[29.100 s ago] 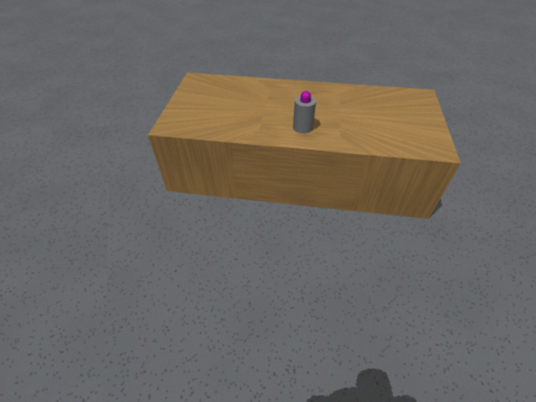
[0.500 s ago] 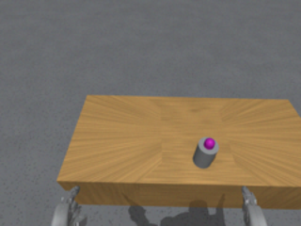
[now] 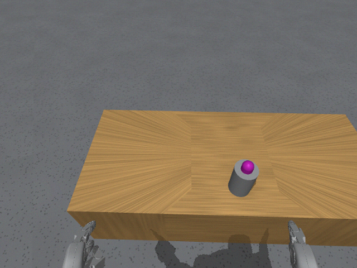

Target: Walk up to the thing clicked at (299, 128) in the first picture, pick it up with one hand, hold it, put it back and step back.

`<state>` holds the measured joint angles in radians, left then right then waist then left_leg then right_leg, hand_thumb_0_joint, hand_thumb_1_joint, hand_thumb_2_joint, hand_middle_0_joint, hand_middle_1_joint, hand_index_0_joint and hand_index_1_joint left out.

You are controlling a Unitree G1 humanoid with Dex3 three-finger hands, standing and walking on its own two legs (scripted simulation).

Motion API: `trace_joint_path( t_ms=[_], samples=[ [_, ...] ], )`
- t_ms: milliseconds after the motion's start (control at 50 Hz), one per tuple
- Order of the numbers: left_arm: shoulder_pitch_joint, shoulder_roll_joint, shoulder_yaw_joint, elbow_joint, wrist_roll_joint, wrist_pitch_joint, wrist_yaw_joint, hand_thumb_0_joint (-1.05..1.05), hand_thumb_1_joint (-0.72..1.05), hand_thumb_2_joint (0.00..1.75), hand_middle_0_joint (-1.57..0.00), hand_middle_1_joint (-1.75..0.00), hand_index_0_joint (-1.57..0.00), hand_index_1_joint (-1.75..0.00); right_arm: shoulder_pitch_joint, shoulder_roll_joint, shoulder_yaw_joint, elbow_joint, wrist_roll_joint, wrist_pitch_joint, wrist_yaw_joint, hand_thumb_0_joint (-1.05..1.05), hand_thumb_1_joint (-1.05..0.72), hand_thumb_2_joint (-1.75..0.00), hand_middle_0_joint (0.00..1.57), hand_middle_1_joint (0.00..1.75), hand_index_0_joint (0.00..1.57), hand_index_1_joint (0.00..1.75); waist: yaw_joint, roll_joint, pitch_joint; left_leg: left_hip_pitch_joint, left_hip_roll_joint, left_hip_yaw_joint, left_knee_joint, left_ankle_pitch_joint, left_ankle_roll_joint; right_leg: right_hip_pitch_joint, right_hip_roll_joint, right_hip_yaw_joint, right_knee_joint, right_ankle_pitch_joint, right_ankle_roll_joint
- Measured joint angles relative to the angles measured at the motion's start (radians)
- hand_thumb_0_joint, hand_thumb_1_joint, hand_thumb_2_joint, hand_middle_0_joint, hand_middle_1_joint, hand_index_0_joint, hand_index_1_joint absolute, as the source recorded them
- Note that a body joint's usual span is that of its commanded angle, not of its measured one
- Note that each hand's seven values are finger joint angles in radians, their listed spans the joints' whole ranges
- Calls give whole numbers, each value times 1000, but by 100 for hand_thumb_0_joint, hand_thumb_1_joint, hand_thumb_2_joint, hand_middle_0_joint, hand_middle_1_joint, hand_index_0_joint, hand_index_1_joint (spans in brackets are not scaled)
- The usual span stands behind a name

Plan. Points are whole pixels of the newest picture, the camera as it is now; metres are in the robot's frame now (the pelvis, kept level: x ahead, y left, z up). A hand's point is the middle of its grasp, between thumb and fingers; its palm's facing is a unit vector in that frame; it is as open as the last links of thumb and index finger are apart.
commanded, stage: home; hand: right
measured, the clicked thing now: (243, 175) +0.51 -0.23 -0.27
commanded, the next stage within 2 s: stand in 1.08 s
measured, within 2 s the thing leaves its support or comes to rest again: neither
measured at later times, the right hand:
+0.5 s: hand (274, 256) +0.18 -0.19 -0.06, palm faces +0.14 +0.95 -0.28, open 17.7 cm
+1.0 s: hand (272, 259) +0.18 -0.18 -0.06, palm faces +0.14 +0.95 -0.28, open 17.7 cm
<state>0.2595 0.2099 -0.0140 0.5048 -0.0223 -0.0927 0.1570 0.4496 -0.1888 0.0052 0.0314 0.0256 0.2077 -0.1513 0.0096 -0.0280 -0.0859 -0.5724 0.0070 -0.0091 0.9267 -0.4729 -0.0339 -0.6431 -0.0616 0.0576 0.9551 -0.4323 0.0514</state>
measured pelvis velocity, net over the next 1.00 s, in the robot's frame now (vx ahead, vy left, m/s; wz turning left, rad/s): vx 0.01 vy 0.00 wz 0.00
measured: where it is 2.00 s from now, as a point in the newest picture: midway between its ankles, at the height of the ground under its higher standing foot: outside the picture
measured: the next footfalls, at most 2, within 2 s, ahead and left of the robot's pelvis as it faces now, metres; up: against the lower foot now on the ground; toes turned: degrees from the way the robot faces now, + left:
none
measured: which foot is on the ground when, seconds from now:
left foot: down 0.00-1.00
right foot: down 0.00-1.00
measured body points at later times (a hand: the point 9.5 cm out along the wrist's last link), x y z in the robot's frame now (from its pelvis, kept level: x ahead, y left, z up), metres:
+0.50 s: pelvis +0.01 -0.01 +0.00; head +0.04 -0.01 +0.45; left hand +0.18 +0.23 -0.08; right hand +0.17 -0.24 -0.04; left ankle +0.00 +0.14 -0.69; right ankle +0.03 -0.15 -0.69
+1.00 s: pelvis +0.01 +0.00 +0.00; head +0.03 +0.00 +0.45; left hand +0.18 +0.24 -0.08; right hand +0.17 -0.23 -0.03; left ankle +0.00 +0.14 -0.69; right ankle +0.03 -0.15 -0.69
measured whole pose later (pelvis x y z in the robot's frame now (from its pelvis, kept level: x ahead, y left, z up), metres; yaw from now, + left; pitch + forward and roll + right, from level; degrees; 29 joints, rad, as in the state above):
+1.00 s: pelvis +0.01 +0.00 +0.00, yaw +0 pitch +8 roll +2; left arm 0.26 0.21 -0.01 0.50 -0.02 -0.09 0.17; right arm 0.47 -0.19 0.00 -0.02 0.02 0.28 -0.15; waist 0.01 -0.03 -0.10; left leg -0.59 0.01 -0.01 0.95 -0.50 -0.03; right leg -0.66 -0.06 0.06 0.98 -0.46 0.05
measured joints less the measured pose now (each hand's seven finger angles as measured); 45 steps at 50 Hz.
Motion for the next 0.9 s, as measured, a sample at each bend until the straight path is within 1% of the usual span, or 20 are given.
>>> trace_joint_path(
  t_ms=[360,900],
  samples=[
    [-1,-11,-5,3,5,-6,1,2,90,90,-20,-30,-21,-30,8,-3,-3,-29,-5,29,-2,-1,59,-3,5,5,5,5,-1,-3,-10,1,4,-2,-1,-13,-9,-7,4,-3,16,-22,-9],
    [2,0,1,-4,6,0,13,2,90,90,-20,-30,-21,-30,13,-2,-4,-53,-5,65,6,-1,59,-3,5,5,5,4,1,-3,-18,-9,-1,4,18,-26,0,-13,-1,4,23,-28,2]
  ],
)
